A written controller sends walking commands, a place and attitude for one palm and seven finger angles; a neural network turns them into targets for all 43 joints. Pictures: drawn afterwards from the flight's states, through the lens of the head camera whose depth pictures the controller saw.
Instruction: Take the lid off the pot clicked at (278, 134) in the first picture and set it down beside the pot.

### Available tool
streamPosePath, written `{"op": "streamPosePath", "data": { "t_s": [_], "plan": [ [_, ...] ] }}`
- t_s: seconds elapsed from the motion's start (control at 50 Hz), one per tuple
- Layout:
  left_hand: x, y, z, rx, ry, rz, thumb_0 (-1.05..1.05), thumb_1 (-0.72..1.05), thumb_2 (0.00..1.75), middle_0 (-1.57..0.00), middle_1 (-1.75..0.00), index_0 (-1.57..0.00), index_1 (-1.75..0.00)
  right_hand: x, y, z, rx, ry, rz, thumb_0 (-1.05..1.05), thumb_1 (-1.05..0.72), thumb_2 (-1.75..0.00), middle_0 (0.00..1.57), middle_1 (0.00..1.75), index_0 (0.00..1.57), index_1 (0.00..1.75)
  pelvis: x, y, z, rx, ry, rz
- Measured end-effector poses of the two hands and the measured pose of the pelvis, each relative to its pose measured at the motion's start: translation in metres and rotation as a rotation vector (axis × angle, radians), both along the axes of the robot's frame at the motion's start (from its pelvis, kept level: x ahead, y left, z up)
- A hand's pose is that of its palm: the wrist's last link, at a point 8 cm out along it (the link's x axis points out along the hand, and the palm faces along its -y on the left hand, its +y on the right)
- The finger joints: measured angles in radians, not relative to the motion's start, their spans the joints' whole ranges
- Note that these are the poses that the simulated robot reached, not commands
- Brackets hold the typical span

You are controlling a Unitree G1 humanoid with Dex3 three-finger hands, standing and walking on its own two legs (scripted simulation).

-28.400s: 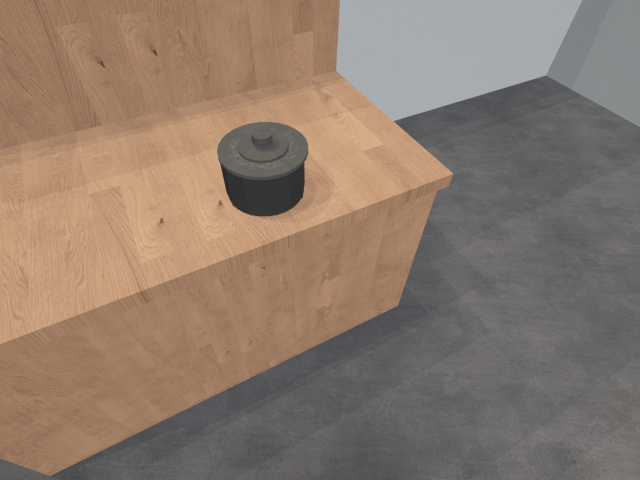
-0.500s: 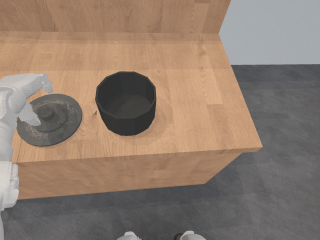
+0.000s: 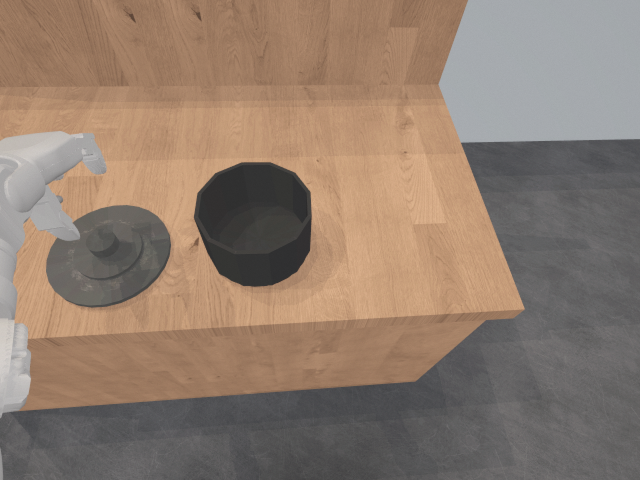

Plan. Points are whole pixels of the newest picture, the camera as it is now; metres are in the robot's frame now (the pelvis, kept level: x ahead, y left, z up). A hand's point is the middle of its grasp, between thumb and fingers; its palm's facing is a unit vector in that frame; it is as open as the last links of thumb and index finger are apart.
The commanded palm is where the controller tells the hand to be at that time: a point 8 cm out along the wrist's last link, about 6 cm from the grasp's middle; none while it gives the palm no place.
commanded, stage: raise the empty hand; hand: left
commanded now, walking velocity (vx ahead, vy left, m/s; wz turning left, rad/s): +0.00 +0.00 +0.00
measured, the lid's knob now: (102, 243) +0.46 +0.32 -0.06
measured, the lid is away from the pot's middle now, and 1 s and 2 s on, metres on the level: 0.24 0.24 0.24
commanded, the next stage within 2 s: draw the hand back to the body in 0.34 s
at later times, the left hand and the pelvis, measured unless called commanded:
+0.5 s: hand (41, 187) +0.44 +0.32 +0.10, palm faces -0.41 -0.11 -0.90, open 11.0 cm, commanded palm +0.45 +0.32 +0.15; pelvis +0.01 +0.00 +0.01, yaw +1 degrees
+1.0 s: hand (51, 215) +0.40 +0.29 +0.10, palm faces -0.12 -0.51 -0.85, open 11.0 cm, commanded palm +0.36 +0.31 +0.16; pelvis +0.00 +0.00 +0.01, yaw +2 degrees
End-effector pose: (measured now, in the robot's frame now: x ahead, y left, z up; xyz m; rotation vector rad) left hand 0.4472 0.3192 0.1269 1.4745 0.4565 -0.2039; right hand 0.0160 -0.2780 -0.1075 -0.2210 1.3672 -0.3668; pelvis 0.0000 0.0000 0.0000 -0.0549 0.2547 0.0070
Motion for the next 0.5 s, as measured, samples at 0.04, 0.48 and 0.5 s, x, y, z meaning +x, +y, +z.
{"op": "streamPosePath", "data": {
  "t_s": [0.04,0.48,0.5],
  "plan": [
    [0.0,0.002,0.003,-0.001,0.006,0.015,0.0,0.09,0.45,-0.3,-0.97,-0.3,-0.97,0.004,0.0,0.001,0.005,-0.01,0.002,0.0,-0.9,-0.9,0.2,0.3,0.2,0.3,0.001,-0.001,0.001,0.001,-0.004,-0.001],
    [-0.002,0.005,0.026,-0.014,0.009,-0.007,0.0,0.09,0.45,-0.3,-0.97,-0.3,-0.97,0.038,-0.001,0.006,0.002,-0.056,0.052,0.0,-0.9,-0.9,0.2,0.3,0.2,0.3,0.005,-0.001,0.008,0.007,-0.031,0.013],
    [-0.002,0.006,0.026,-0.018,0.006,-0.003,0.0,0.09,0.45,-0.3,-0.97,-0.3,-0.97,0.039,0.0,0.006,0.002,-0.06,0.049,0.0,-0.9,-0.9,0.2,0.3,0.2,0.3,0.005,-0.001,0.008,0.007,-0.032,0.012]
  ]
}}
